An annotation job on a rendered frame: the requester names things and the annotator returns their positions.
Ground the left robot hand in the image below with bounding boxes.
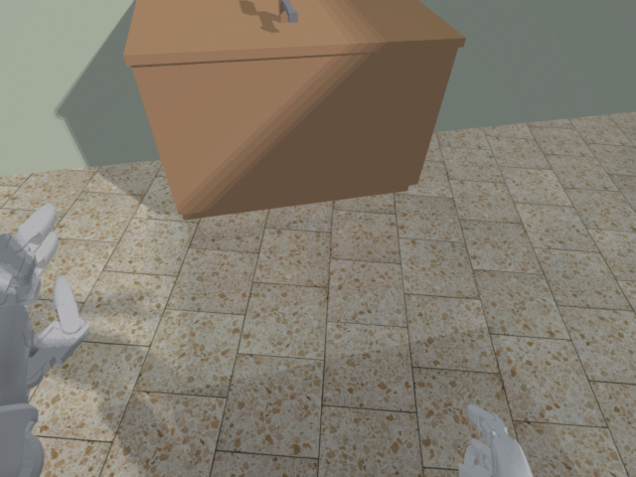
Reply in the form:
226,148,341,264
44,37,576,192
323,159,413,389
0,203,89,406

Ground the left robot forearm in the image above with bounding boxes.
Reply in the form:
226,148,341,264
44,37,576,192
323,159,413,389
0,403,45,477

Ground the counter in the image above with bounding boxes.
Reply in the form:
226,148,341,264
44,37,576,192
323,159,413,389
123,0,466,221

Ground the right robot hand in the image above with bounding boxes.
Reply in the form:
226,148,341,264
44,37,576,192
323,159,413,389
458,403,533,477

